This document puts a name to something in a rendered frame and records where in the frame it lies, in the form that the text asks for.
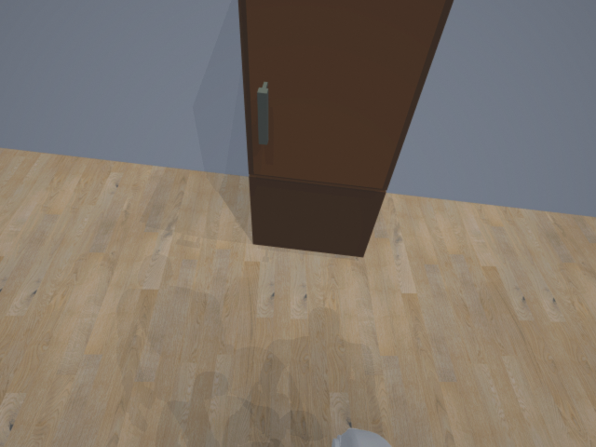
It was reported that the cupboard door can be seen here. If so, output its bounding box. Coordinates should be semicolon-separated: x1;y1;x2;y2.
246;0;445;189

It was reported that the handle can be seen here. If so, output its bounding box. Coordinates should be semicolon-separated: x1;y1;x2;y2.
257;82;268;145

